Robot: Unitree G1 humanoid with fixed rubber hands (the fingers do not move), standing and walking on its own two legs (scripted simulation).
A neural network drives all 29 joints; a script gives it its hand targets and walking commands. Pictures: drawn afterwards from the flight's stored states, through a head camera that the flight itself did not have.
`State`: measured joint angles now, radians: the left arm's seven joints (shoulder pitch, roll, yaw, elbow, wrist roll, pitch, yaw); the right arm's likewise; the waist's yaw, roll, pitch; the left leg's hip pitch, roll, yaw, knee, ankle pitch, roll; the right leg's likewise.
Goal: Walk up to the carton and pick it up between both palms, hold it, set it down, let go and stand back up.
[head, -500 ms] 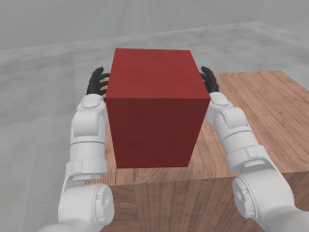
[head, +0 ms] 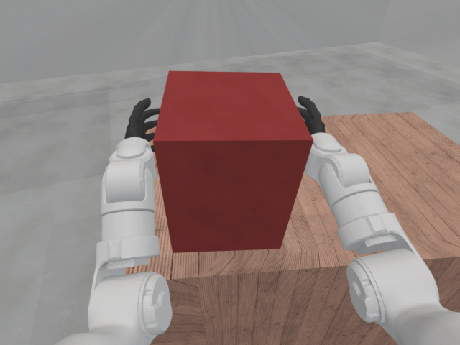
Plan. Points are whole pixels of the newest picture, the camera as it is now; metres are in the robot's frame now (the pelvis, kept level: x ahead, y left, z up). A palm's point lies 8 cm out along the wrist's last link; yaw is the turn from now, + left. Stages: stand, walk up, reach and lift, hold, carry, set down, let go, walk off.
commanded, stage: hold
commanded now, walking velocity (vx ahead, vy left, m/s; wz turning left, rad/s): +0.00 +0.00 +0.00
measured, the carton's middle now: (226, 162) +0.38 +0.00 +0.18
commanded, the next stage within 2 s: none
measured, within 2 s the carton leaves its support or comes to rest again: neither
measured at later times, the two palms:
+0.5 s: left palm (128, 137) +0.36 +0.15 +0.26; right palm (308, 131) +0.36 -0.14 +0.25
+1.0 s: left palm (135, 139) +0.36 +0.14 +0.25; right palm (313, 133) +0.37 -0.15 +0.24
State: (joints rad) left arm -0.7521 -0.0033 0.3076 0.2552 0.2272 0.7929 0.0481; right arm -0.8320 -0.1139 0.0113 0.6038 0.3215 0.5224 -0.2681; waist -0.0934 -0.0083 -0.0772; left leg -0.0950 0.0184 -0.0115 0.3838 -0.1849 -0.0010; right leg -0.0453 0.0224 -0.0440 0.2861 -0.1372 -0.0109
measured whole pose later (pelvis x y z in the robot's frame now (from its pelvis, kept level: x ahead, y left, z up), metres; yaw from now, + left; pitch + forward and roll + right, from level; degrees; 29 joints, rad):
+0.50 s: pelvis +0.00 +0.00 +0.00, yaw +0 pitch -5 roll -1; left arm -0.82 0.02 0.35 0.30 0.23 0.84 0.02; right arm -0.90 -0.11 -0.01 0.64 0.32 0.58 -0.28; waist -0.08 0.00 -0.11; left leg -0.11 0.01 -0.03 0.39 -0.18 0.00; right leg -0.06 0.02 -0.04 0.29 -0.13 -0.01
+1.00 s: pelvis +0.01 +0.00 +0.00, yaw +0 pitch -6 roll -1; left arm -0.75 -0.01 0.32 0.18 0.24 0.88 0.04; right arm -0.85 -0.14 0.04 0.55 0.37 0.61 -0.29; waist -0.09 0.01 -0.10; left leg -0.09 0.01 -0.03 0.39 -0.20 0.00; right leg -0.04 0.03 -0.02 0.29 -0.15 -0.01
